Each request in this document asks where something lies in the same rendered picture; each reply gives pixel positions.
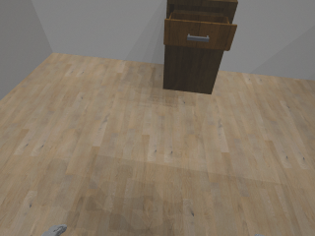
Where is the handle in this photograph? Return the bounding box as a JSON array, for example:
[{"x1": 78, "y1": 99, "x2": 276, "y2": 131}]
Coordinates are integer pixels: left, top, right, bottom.
[{"x1": 187, "y1": 33, "x2": 210, "y2": 42}]

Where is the drawer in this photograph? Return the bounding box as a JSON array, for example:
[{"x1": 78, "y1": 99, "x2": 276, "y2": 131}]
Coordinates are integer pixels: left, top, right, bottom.
[{"x1": 163, "y1": 12, "x2": 237, "y2": 51}]

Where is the left robot hand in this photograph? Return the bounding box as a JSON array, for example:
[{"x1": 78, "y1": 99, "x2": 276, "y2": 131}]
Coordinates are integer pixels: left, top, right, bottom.
[{"x1": 41, "y1": 224, "x2": 67, "y2": 236}]

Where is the cabinet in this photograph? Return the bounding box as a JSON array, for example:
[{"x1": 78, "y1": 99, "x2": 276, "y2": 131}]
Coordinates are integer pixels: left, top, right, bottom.
[{"x1": 162, "y1": 0, "x2": 238, "y2": 94}]

